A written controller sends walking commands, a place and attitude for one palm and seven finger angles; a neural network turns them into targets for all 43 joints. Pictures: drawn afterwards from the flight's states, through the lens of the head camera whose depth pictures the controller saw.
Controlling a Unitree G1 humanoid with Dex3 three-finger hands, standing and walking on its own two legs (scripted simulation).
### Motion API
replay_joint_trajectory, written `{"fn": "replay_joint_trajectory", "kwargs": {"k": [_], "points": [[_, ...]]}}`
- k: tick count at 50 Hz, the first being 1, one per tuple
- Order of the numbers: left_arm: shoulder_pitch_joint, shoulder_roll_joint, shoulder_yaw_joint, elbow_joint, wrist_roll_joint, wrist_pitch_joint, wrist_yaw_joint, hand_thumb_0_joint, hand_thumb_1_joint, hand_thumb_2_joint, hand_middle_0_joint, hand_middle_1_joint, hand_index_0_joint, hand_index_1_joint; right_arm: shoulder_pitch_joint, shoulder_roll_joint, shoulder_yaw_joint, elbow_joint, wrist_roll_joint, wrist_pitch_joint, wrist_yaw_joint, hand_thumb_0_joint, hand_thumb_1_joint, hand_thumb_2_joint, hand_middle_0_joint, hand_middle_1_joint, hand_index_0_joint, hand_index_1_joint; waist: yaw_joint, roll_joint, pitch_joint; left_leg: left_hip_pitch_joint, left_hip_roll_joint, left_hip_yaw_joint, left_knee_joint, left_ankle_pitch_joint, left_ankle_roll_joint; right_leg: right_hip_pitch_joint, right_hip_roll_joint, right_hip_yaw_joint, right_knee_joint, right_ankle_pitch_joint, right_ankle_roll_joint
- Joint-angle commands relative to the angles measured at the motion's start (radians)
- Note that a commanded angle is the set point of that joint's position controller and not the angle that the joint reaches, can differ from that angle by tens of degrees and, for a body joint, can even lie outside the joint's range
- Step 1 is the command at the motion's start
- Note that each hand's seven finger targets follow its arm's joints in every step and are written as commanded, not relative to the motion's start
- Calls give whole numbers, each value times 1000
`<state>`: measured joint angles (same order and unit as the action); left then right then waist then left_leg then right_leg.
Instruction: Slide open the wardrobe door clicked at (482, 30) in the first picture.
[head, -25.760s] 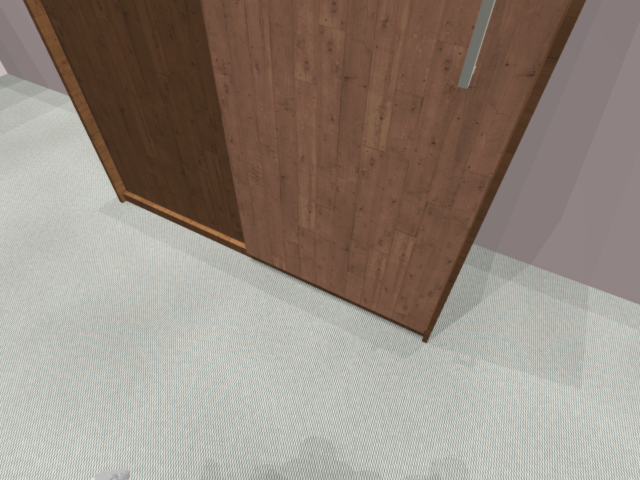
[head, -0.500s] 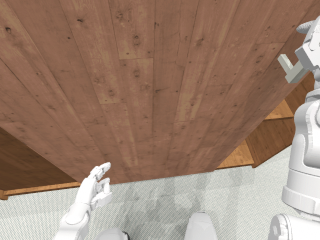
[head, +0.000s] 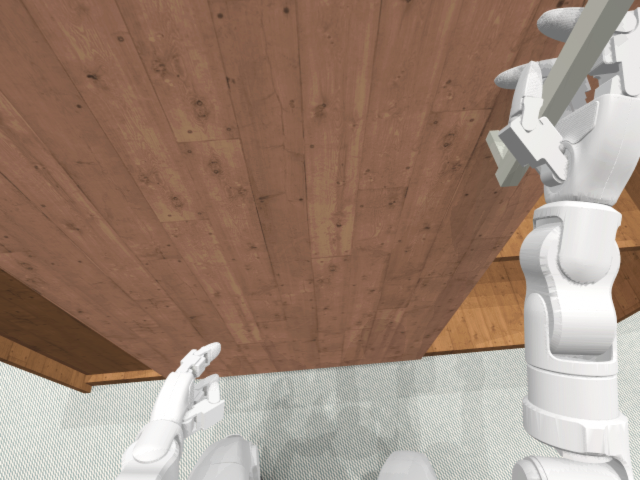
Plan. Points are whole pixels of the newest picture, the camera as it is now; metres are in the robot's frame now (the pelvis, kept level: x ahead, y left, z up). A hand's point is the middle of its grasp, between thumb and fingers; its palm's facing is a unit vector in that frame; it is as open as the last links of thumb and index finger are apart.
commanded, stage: step sideways, sliding the door along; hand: right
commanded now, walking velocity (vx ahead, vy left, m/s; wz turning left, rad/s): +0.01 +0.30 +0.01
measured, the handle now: (548, 72) +0.38 -0.22 +0.27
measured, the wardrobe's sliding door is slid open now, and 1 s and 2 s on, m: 0.47 0.65 0.65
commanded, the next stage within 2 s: stop walking and hold the door there in 0.86 s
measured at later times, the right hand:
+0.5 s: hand (287, 143) +0.35 +0.00 +0.25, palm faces +0.15 +0.99 -0.06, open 6.0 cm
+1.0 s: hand (284, 133) +0.36 +0.00 +0.25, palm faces +0.49 +0.87 -0.04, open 5.9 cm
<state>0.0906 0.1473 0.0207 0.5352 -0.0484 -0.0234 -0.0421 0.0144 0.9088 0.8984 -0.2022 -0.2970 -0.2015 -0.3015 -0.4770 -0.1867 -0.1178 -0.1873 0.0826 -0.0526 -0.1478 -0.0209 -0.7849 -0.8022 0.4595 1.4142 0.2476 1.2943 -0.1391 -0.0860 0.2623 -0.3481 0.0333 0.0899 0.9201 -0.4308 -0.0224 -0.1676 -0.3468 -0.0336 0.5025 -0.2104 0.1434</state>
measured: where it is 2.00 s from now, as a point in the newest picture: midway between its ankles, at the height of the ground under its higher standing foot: outside the picture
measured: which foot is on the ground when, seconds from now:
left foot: up 0.00-0.04, down 0.06-0.26, up 0.28-0.58, down 0.60-0.82, up 0.84-1.00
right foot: down 0.00-0.08, up 0.10-0.24, down 0.26-0.62, up 0.64-0.80, down 0.82-1.00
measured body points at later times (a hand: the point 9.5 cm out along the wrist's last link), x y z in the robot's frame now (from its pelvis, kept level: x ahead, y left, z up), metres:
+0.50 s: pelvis -0.02 +0.15 +0.01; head +0.03 +0.14 +0.45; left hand +0.16 +0.36 -0.10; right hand +0.33 -0.06 +0.25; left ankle -0.03 +0.29 -0.65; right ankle +0.01 -0.06 -0.73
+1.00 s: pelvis -0.01 +0.29 +0.01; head +0.05 +0.24 +0.46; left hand +0.19 +0.50 -0.07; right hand +0.32 -0.05 +0.25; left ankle -0.05 +0.44 -0.41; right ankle -0.01 +0.17 -0.73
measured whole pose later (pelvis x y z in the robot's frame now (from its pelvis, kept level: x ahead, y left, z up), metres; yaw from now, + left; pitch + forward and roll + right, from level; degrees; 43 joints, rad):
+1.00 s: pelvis -0.01 +0.29 +0.01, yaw +1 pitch -2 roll +5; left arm 0.11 0.18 0.00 0.61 -0.05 0.05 0.00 0.02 0.91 0.90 -0.20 -0.30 -0.20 -0.30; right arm -0.50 -0.41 -0.32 -0.02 0.05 -0.03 -0.16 -0.04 -0.74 -0.84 0.49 1.42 0.31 1.23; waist -0.10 0.01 0.17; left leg -0.79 -0.07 0.01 2.08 -0.51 0.01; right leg -0.17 -0.17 -0.08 0.48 -0.27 0.01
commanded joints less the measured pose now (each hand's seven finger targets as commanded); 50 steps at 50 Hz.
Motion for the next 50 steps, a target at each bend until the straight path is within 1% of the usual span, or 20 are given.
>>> {"fn": "replay_joint_trajectory", "kwargs": {"k": [1,3,5,8,11,12,13,15,22,28,31,32,35,37,39,41,43,48,49,50], "points": [[-94,130,36,-115,-20,-45,12,0,900,900,-200,-300,-200,-300,-449,-1,218,-233,-27,-124,94,0,-900,-900,450,1400,450,1400,155,-133,-466,258,-3,18,-486,349,-2,115,28,-9,206,305,-216],[-100,104,22,-86,-23,-65,24,0,900,900,-200,-300,-200,-300,-482,-21,217,-213,-31,-126,92,0,-900,-900,450,1400,450,1400,178,-21,-455,302,42,-9,-631,484,3,65,122,-17,308,147,-163],[-121,140,60,-96,-16,-51,38,0,900,900,-200,-300,-200,-300,-502,-105,176,-239,-30,-114,85,0,-900,-900,450,1400,450,1400,134,647,-467,334,260,-446,-599,794,161,-225,307,45,706,-390,-122],[-128,95,19,-46,-2,-32,37,0,900,900,-200,-300,-200,-300,-433,-19,186,-321,4,-117,61,0,-900,-900,450,1400,450,1400,158,342,-463,386,263,-259,-436,783,243,-264,269,102,528,-350,-139],[-118,127,38,-43,7,4,57,0,900,900,-200,-300,-200,-300,-368,-150,61,-310,-5,-137,33,0,-900,-900,450,1400,450,1400,159,272,-557,363,166,-152,-257,848,139,49,279,-67,-157,102,-136],[-122,149,53,-60,3,5,62,0,900,900,-200,-300,-200,-300,-342,-166,56,-311,8,-141,35,0,-900,-900,450,1400,450,1400,160,120,-559,211,108,-110,-122,681,90,247,156,5,-223,397,-169],[-120,176,71,-74,11,2,42,0,900,900,-200,-300,-200,-300,-340,-116,92,-305,10,-149,51,0,-900,-900,450,1400,450,1400,144,-95,-604,-49,14,-60,70,172,36,428,-112,288,-174,842,-306],[-164,149,50,-81,41,8,30,0,900,900,-200,-300,-200,-300,-423,-163,46,-361,4,-165,67,0,-900,-900,450,1400,450,1400,171,-164,-550,-129,-18,-158,403,-55,18,303,-204,390,-175,770,-402],[-60,170,48,-64,15,33,38,0,900,900,-200,-300,-200,-300,-409,-110,101,-211,-22,-126,85,0,-900,-900,450,1400,450,1400,145,-178,-480,-155,12,-39,173,-3,17,272,-120,30,-126,564,-310],[-77,156,21,-91,-15,-10,48,0,900,900,-200,-300,-200,-300,-508,-44,157,-123,-10,-111,95,0,-900,-900,450,1400,450,1400,148,-215,-511,229,-23,46,-452,238,14,120,3,-21,112,349,-215],[-96,94,5,-63,-27,-53,58,0,900,900,-200,-300,-200,-300,-656,-106,147,-82,-25,-108,77,0,-900,-900,450,1400,450,1400,149,183,-489,429,143,-123,-663,546,84,-177,211,-54,509,-144,-156],[-95,162,33,-50,-21,-45,74,0,900,900,-200,-300,-200,-300,-655,-195,75,-61,-11,-85,64,0,-900,-900,450,1400,450,1400,114,626,-468,357,226,-446,-691,421,137,-322,318,16,751,-320,-136],[-81,135,5,-7,-18,-22,73,0,900,900,-200,-300,-200,-300,-623,-54,141,-136,17,-67,52,0,-900,-900,450,1400,450,1400,142,233,-444,319,267,-336,-548,376,285,-362,274,106,818,-230,-147],[-79,144,0,-21,-19,9,67,0,900,900,-200,-300,-200,-300,-603,-100,106,-170,9,-62,32,0,-900,-900,450,1400,450,1400,135,201,-493,431,236,-203,-434,622,246,-253,242,59,329,-263,-165],[-70,149,14,-35,-23,20,74,0,900,900,-200,-300,-200,-300,-557,-110,105,-177,1,-70,23,0,-900,-900,450,1400,450,1400,162,135,-583,418,152,-115,-198,809,170,53,306,-70,-249,126,-157],[-82,189,61,-73,-18,7,52,0,900,900,-200,-300,-200,-300,-539,-101,118,-197,25,-96,41,0,-900,-900,450,1400,450,1400,148,-202,-644,-115,-20,-69,291,16,59,501,-137,359,-166,891,-331],[-115,150,40,-89,3,-1,34,0,900,900,-200,-300,-200,-300,-574,-128,95,-282,35,-121,49,0,-900,-900,450,1400,450,1400,194,-162,-577,-324,-67,-171,825,-28,47,468,-162,463,-173,750,-392],[-41,200,35,-78,4,37,57,0,900,900,-200,-300,-200,-300,-505,-197,72,-248,-3,-104,46,0,-900,-900,450,1400,450,1400,150,-62,-471,-879,-44,-147,1305,-119,38,514,-111,135,-79,525,-366],[48,259,49,-9,24,59,77,0,900,900,-200,-300,-200,-300,-220,-716,-441,171,-73,-93,-3,0,-900,-900,450,1400,450,1400,126,-44,-467,-900,-38,-125,1261,-64,15,457,-97,97,-140,478,-333],[41,228,33,-66,20,76,74,0,900,900,-200,-300,-200,-300,-258,-560,-273,65,-46,-98,20,0,-900,-900,450,1400,450,1400,146,-102,-453,-866,-45,-111,1246,-46,22,395,-59,92,-107,447,-339]]}}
